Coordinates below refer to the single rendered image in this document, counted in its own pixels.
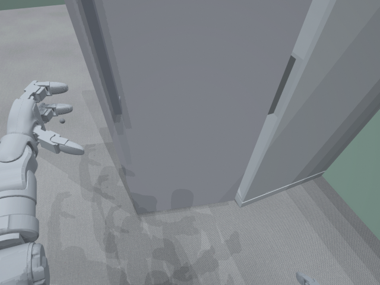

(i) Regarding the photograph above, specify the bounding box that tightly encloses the handle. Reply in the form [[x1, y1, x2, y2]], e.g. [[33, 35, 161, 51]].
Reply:
[[81, 0, 122, 115]]

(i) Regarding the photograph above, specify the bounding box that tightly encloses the fridge door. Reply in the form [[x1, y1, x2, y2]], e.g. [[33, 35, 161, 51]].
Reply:
[[64, 0, 312, 214]]

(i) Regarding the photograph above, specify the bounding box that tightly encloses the robot left forearm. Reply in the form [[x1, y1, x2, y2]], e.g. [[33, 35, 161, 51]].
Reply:
[[0, 134, 39, 250]]

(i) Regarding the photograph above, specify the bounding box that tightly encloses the left robot hand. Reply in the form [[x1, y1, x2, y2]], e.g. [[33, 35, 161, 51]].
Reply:
[[7, 80, 84, 155]]

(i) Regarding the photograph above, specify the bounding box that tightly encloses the robot left upper arm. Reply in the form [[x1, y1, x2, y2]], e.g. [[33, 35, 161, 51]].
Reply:
[[0, 242, 50, 285]]

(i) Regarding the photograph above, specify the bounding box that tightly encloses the right robot hand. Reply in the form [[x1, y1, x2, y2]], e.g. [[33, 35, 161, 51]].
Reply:
[[296, 272, 320, 285]]

